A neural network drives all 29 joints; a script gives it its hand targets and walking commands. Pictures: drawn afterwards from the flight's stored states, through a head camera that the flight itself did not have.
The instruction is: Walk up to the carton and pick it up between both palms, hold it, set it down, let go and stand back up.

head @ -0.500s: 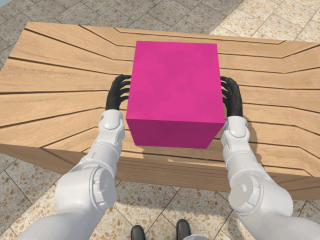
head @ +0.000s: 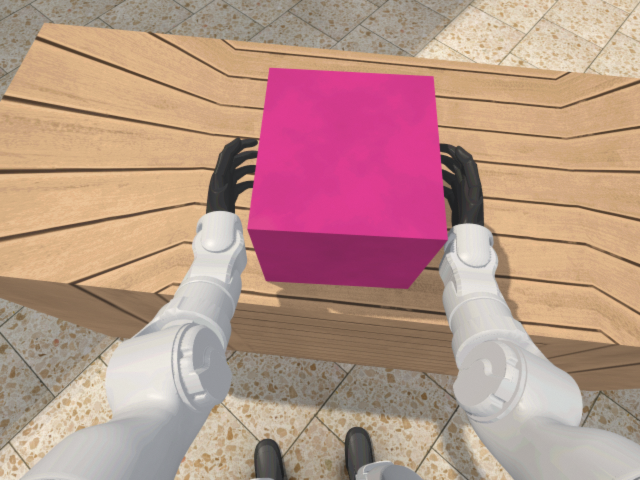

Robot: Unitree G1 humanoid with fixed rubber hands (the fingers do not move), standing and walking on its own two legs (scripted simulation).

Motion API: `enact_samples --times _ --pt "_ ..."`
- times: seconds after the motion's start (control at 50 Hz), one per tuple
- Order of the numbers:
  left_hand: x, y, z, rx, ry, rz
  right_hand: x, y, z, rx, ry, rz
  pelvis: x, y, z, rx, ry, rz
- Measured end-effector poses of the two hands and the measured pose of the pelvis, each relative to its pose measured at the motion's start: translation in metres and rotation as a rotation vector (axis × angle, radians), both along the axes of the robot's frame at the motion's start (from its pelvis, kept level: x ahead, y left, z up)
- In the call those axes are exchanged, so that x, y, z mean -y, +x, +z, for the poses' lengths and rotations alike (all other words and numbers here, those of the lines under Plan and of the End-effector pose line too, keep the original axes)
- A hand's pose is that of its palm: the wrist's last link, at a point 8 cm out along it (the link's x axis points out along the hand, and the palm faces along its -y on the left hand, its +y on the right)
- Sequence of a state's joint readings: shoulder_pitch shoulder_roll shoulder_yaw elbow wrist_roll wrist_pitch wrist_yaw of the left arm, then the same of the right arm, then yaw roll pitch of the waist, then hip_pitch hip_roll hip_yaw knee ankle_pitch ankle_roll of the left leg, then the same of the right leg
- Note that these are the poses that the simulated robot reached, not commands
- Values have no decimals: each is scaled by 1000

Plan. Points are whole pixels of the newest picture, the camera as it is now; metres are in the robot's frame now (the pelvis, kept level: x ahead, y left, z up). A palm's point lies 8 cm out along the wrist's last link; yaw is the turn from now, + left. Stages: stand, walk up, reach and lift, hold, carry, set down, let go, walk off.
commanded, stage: set down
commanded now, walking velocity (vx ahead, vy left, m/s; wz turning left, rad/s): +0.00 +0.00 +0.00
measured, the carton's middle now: (343, 186) +0.48 -0.06 -0.04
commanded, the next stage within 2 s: none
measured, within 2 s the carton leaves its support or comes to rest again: rests again in 0.22 s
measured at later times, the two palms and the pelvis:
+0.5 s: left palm (220, 189) +0.47 +0.10 +0.00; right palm (462, 200) +0.42 -0.21 +0.00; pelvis +0.01 +0.01 -0.01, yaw -2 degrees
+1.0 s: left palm (213, 189) +0.47 +0.11 +0.01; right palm (461, 201) +0.42 -0.21 +0.00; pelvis -0.01 +0.01 -0.01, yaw -2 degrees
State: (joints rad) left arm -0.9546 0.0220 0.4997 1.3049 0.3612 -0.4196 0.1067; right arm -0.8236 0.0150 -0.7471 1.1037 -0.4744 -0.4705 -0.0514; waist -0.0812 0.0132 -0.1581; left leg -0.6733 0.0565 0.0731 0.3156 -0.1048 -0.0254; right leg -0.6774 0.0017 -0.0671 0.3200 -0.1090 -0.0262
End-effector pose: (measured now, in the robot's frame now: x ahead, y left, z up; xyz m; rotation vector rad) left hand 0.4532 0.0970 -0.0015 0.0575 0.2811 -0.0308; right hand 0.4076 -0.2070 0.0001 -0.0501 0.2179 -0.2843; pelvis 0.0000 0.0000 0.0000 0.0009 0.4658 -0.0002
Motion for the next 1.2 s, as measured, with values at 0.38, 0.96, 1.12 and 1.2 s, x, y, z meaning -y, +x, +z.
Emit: enact_samples --times 0.38,0.96,1.12,1.2 --pt "-3 14 3 -34 25 -27 2 11 2 -45 9 56 -9 6 -3 -24 -5 -29" --pt "-10 11 9 -16 38 -12 -1 15 1 -51 26 91 -11 -6 -11 -68 -13 -26" --pt "-18 19 48 50 33 19 9 14 26 -19 28 74 -8 -12 -12 -61 -16 -23" --pt "-28 19 67 48 36 32 25 13 48 -18 12 50 -8 -16 -12 -31 -17 -24"
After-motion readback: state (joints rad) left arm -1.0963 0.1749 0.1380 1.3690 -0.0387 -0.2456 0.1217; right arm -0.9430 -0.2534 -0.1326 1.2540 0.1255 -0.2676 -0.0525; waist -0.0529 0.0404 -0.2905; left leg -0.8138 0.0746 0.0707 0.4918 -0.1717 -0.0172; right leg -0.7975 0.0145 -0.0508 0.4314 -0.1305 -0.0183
